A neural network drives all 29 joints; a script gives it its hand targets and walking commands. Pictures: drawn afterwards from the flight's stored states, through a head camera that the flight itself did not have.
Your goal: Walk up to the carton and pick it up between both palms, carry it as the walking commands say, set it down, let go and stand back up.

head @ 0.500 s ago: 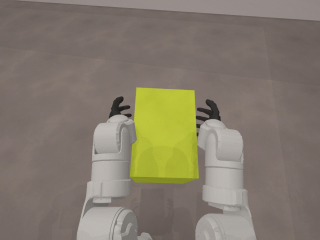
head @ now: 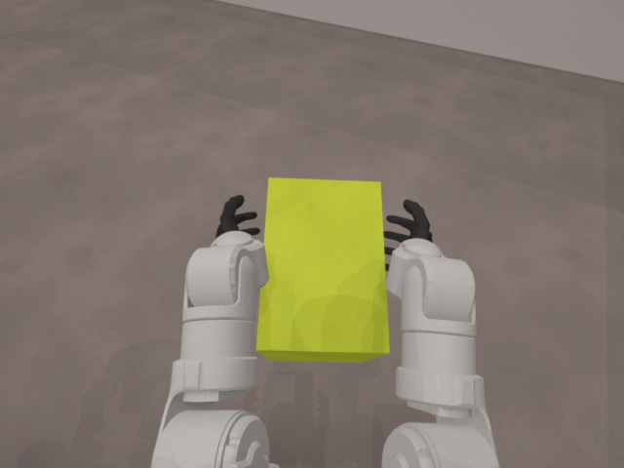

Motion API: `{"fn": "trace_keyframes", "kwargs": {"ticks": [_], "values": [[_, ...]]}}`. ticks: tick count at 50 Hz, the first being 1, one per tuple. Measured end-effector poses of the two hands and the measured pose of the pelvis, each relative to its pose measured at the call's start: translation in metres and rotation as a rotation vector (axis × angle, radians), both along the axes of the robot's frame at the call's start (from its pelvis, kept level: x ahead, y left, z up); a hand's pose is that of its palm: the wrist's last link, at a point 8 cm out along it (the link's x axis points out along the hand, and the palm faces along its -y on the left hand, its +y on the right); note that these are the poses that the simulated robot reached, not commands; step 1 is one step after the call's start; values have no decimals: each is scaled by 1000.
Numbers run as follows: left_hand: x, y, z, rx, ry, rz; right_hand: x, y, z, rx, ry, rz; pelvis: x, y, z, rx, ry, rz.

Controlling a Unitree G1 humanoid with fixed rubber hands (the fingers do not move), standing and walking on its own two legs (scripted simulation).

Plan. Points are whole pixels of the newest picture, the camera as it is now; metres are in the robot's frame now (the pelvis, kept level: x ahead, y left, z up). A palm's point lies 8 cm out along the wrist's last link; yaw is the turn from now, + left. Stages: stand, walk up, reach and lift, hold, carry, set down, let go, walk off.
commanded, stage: carry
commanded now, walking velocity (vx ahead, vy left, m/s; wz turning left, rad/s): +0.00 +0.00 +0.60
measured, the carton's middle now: (319, 279) +0.38 -0.01 +0.03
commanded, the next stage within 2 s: none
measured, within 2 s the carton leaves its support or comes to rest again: neither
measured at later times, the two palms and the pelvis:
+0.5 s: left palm (135, 291) +0.32 +0.20 +0.11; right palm (323, 259) +0.36 -0.01 +0.10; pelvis -0.02 +0.01 +0.00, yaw +12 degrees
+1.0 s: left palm (18, 381) +0.22 +0.29 +0.10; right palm (231, 290) +0.32 +0.10 +0.09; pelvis -0.04 +0.01 +0.00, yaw +29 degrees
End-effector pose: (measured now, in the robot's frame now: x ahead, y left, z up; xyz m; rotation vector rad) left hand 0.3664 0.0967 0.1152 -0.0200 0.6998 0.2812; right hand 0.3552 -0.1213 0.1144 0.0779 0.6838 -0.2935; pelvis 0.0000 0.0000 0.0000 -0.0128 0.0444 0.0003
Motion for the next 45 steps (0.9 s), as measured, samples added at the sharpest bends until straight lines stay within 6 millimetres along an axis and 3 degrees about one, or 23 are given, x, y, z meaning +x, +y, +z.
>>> {"fn": "trace_keyframes", "kwargs": {"ticks": [8, 12, 18, 22, 30, 34, 40, 45], "values": [[-18, 33, -13, -1, 47, 93, 1, 33, -14, 2, 49, 88, -14, 2, 4, 14, 22, 40], [-29, 43, -8, 55, 53, 117, -5, 43, -23, 53, 58, 114, -20, 5, 5, 5, 12, 77], [-33, 73, -2, 9, -2, 181, 5, 74, -6, 12, 3, 179, -12, 9, 0, 14, -2, 193], [-42, 94, -7, -12, 3, 230, 8, 97, -6, -9, 10, 227, -13, 13, 0, 14, -3, 203], [-73, 112, -4, 68, 26, 310, -7, 120, -24, 83, 37, 300, -38, 11, 2, 21, 0, 254], [-87, 121, 3, 79, 11, 345, -15, 131, -21, 92, 25, 338, -38, 11, 2, 21, -26, 332], [-104, 157, -1, -4, -31, 436, -12, 172, -3, 9, -20, 427, -31, 15, -3, 40, -9, 458], [-129, 182, -10, -20, -3, 516, -20, 205, -8, -5, 11, 508, -36, 18, 0, 34, -12, 473]]}}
